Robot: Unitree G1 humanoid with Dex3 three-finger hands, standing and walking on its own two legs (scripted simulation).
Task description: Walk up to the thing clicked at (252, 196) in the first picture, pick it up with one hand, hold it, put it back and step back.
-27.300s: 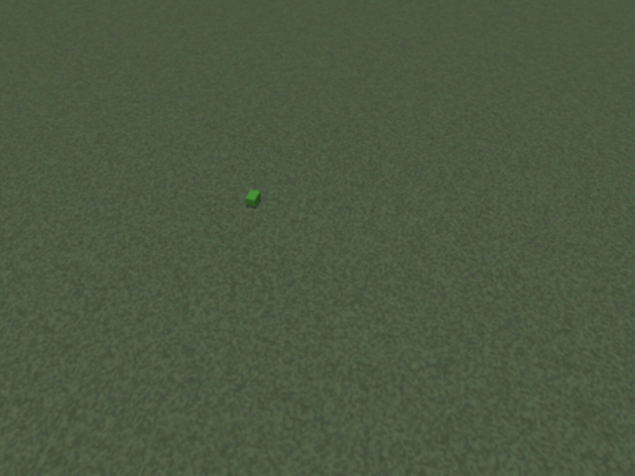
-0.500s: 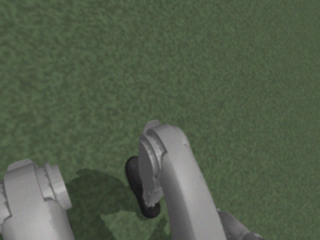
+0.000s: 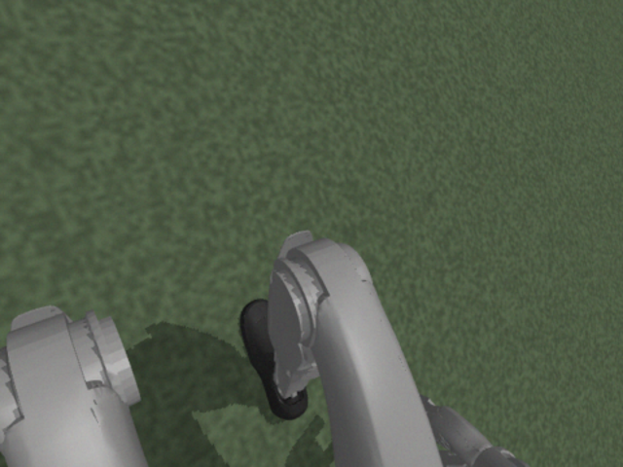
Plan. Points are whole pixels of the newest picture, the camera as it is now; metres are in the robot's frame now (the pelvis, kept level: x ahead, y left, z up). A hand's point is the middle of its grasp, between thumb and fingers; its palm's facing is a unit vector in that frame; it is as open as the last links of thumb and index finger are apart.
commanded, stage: open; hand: left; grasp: from above
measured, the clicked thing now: out of the picture +0.45 +0.35 -0.28
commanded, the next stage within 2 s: withdraw in 0.34 s
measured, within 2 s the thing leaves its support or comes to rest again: neither
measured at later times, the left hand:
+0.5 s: hand out of the picture +0.44 +0.35 -0.23, palm faces -0.44 -0.12 -0.89, open 10.9 cm
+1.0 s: hand out of the picture +0.43 +0.39 -0.06, palm faces -0.48 -0.10 -0.87, open 11.4 cm
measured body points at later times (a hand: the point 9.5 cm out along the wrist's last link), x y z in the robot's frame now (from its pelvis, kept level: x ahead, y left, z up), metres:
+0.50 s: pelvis +0.00 +0.00 +0.00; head +0.26 +0.14 +0.34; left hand +0.46 +0.35 -0.18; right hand +0.06 -0.26 -0.04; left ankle +0.06 +0.12 -0.26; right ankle +0.13 -0.13 -0.26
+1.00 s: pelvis +0.00 +0.00 +0.06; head +0.22 +0.09 +0.44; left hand +0.45 +0.40 -0.01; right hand +0.12 -0.26 -0.05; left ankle +0.06 +0.12 -0.26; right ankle +0.13 -0.13 -0.26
